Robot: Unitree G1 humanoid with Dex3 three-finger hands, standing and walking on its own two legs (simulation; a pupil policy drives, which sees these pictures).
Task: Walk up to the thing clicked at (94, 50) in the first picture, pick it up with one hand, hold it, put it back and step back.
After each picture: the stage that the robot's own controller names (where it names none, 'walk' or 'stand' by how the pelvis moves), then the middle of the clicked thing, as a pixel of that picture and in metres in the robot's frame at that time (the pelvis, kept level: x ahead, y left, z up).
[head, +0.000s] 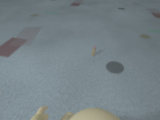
stand; (93, 51) +1.36 -0.10 -0.65
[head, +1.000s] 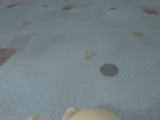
walk; (85, 55) +1.23 +0.17 -0.63
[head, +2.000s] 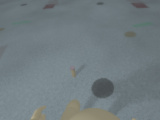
walk; (73, 71) +0.73 +0.30 -0.65
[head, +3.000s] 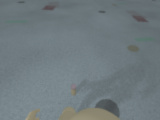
walk; (73, 90) +0.46 +0.16 -0.63
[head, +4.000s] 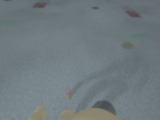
stand; (68, 94) +0.38 +0.21 -0.65
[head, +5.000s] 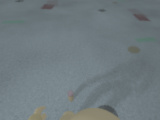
stand; (70, 96) +0.37 +0.18 -0.65
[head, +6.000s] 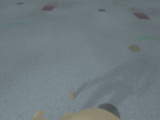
stand; (72, 95) +0.39 +0.17 -0.66
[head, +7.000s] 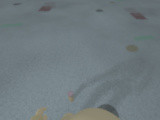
stand; (70, 96) +0.37 +0.18 -0.66
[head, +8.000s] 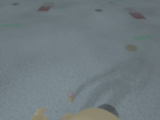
stand; (70, 97) +0.36 +0.19 -0.66
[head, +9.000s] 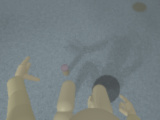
go down; (65, 70) +0.41 +0.20 -0.42
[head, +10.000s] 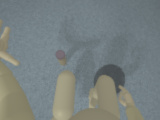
go down; (61, 59) +0.44 +0.23 -0.27
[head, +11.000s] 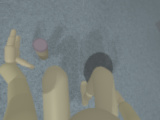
close in; (42, 51) +0.42 +0.26 -0.18
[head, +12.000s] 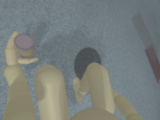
close; (26, 50) +0.42 +0.28 -0.16
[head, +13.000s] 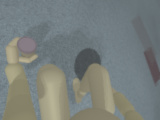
lift; (28, 51) +0.40 +0.28 -0.16
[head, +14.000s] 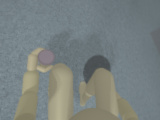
lift; (45, 61) +0.33 +0.25 -0.13
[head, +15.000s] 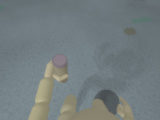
lift; (61, 71) +0.32 +0.17 +0.05
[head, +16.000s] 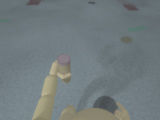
hold; (65, 70) +0.34 +0.16 +0.04
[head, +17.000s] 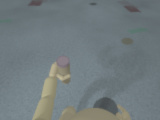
hold; (64, 72) +0.33 +0.16 +0.04
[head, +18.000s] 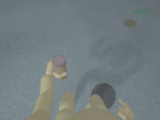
crouch; (61, 69) +0.35 +0.18 -0.03
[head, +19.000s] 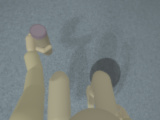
lower; (43, 43) +0.48 +0.25 -0.04
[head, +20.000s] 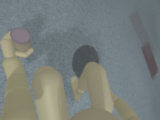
lower; (22, 46) +0.44 +0.28 -0.16
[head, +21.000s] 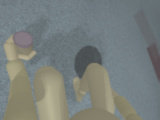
lower; (25, 48) +0.42 +0.28 -0.16
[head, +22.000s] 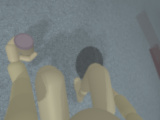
lower; (26, 50) +0.41 +0.29 -0.16
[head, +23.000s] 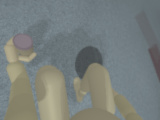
lower; (26, 50) +0.41 +0.29 -0.16
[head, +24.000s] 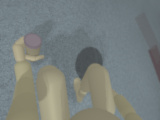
open; (32, 50) +0.42 +0.26 -0.16
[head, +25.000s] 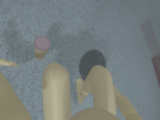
stand; (41, 50) +0.40 +0.25 -0.17
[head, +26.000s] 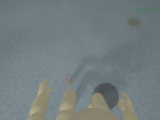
stand; (68, 80) +0.39 +0.18 -0.49
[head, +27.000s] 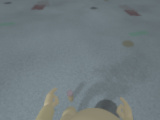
stand; (70, 96) +0.37 +0.17 -0.60
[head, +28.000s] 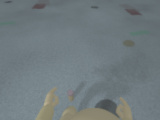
stand; (70, 95) +0.37 +0.17 -0.60
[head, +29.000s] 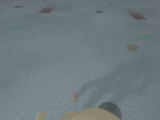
stand; (74, 96) +0.38 +0.15 -0.65
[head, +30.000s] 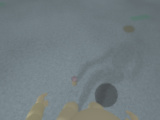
walk; (74, 81) +0.44 +0.12 -0.64
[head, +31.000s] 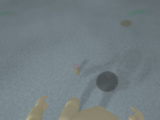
walk; (76, 69) +0.64 +0.18 -0.63
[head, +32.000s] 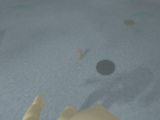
stand; (79, 54) +0.98 +0.18 -0.62
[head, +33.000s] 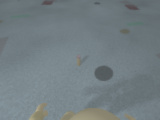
stand; (78, 60) +0.99 +0.19 -0.65
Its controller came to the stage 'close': yes
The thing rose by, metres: 0.69
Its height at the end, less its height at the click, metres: +0.00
